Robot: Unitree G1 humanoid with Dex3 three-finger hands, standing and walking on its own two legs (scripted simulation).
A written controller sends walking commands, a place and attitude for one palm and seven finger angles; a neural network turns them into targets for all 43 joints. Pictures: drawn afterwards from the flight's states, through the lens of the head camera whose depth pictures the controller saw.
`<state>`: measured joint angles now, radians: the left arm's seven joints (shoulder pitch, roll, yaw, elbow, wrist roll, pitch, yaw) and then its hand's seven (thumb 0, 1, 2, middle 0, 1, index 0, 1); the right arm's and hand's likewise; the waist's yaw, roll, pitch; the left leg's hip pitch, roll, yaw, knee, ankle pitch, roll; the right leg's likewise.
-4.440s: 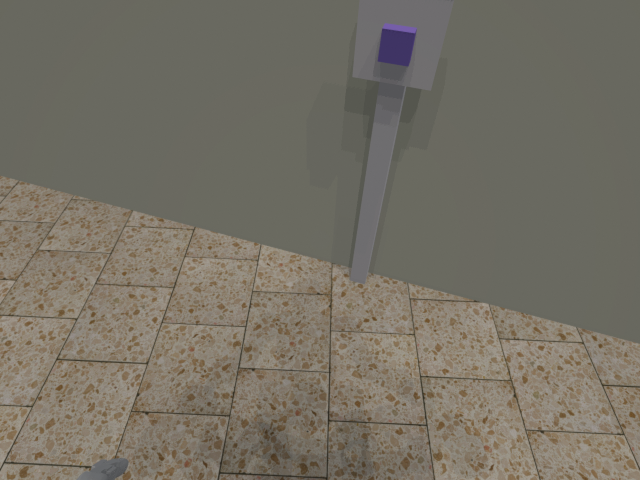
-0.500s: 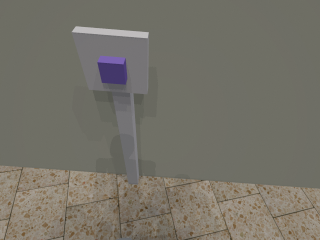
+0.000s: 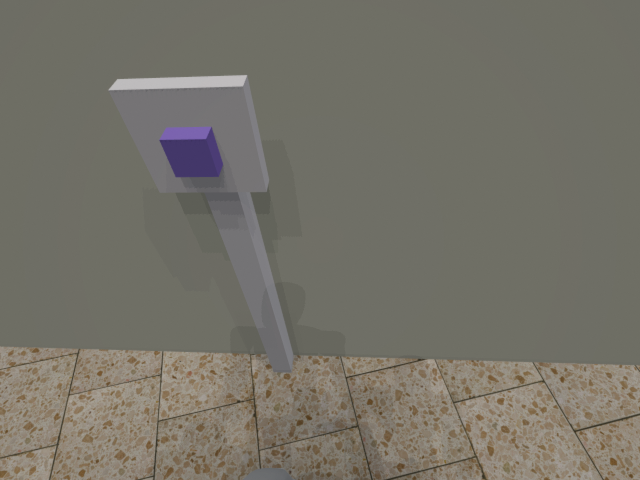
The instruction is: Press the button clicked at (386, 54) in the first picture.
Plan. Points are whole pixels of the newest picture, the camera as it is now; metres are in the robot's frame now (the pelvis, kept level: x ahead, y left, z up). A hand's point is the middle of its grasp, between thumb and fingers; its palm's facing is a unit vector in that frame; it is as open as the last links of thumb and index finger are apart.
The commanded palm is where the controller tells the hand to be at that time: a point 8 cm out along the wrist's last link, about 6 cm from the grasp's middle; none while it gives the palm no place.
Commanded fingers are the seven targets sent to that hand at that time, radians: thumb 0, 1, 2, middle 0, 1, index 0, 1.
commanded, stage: come to a stop and stand still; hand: left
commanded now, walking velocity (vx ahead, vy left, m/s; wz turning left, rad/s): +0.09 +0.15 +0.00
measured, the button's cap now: (193, 151) +0.51 +0.22 +0.15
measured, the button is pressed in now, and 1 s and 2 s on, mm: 0 0 0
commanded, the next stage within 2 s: look again from close up in 0.60 s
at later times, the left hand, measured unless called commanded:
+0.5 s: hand out of the picture -0.01 +0.22 -0.17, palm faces +0.03 -0.98 -0.19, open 7.4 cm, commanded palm none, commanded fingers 0.00 0.90 0.90 -0.20 -0.30 -0.20 -0.30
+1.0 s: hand out of the picture -0.02 +0.21 -0.16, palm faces +0.01 -0.98 -0.22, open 7.4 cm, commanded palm none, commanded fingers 0.00 0.90 0.90 -0.20 -0.30 -0.20 -0.30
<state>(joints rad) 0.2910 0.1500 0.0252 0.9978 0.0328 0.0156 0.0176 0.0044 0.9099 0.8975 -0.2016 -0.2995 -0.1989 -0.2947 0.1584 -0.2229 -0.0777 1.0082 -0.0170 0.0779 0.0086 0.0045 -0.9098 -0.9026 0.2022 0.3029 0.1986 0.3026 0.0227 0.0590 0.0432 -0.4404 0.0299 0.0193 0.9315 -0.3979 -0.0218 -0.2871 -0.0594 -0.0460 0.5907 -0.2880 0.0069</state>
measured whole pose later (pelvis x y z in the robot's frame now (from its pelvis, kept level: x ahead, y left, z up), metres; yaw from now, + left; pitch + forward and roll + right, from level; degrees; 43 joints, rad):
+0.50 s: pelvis -0.01 +0.04 +0.01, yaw +0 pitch -1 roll +0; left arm 0.25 0.17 0.01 1.14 0.01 0.01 0.02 0.01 0.91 0.90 -0.20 -0.30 -0.20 -0.29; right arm 0.28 -0.13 -0.01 1.13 -0.01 0.00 -0.03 0.02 -0.93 -0.90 0.20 0.30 0.20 0.30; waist 0.01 -0.01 0.02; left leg -0.13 -0.01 0.09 0.43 -0.29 0.03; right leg -0.20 -0.08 -0.04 0.44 -0.22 0.06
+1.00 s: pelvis -0.01 +0.03 +0.00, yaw +0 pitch -1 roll +0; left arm 0.29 0.14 -0.02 1.12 0.01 -0.01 0.03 0.01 0.91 0.90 -0.20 -0.30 -0.20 -0.29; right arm 0.31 -0.17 0.01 1.06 -0.01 -0.01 -0.02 0.01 -0.92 -0.90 0.20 0.30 0.20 0.30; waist 0.00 0.04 0.03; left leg -0.16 0.01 0.09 0.50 -0.32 0.02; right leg -0.24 -0.07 -0.04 0.53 -0.27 0.04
